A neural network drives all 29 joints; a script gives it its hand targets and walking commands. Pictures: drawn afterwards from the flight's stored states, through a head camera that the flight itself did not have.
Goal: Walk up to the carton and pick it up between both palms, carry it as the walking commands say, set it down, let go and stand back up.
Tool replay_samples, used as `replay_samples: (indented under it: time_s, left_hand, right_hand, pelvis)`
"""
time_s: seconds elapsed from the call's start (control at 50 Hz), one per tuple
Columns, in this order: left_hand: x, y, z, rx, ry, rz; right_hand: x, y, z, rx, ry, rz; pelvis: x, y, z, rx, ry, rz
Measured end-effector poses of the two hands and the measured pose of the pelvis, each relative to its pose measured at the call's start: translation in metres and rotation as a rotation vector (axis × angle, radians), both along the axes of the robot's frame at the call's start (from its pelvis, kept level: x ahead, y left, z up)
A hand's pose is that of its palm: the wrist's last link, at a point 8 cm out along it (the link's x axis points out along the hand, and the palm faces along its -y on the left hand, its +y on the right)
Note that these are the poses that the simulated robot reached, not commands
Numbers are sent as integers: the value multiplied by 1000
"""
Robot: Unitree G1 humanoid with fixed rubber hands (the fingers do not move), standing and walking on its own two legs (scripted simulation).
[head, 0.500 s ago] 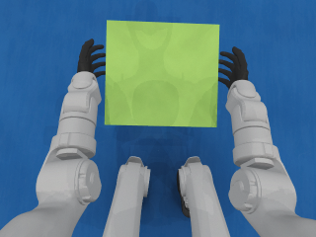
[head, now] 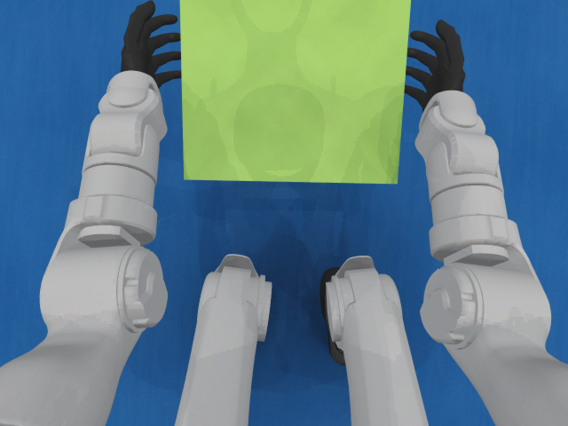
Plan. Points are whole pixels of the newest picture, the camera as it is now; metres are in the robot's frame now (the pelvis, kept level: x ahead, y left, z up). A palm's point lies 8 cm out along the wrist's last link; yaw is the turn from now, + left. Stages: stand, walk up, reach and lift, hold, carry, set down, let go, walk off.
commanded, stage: set down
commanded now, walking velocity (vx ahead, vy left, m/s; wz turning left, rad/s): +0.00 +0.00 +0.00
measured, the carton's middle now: (290, 92) +0.54 +0.02 -0.20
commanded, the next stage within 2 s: none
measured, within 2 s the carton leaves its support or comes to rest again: rests again in 1.38 s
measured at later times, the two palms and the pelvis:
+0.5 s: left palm (165, 85) +0.54 +0.19 -0.19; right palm (413, 103) +0.53 -0.16 -0.20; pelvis +0.00 +0.00 -0.05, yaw -1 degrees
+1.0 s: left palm (174, 95) +0.55 +0.20 -0.25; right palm (400, 109) +0.54 -0.16 -0.25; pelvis +0.01 +0.00 -0.08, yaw +0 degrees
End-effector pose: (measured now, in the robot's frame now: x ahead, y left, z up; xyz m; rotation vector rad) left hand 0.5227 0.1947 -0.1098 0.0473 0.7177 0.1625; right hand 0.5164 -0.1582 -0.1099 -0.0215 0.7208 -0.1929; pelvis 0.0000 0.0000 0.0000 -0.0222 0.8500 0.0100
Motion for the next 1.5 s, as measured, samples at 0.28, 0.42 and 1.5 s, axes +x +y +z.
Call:
replay_samples:
  time_s: [0.28,0.42,1.5]
  left_hand:
    - [12,1,-52,2,4,-7]
    - [17,1,-74,10,18,-17]
    - [18,5,-159,2,100,-55]
  right_hand:
    - [11,1,-52,-2,4,3]
    - [16,0,-75,7,16,4]
    - [18,-2,-155,11,92,64]
  pelvis:
    - [-2,1,-32,-5,-19,1]
    - [-1,3,-44,-6,-52,-9]
    - [-2,1,-90,-1,-295,-2]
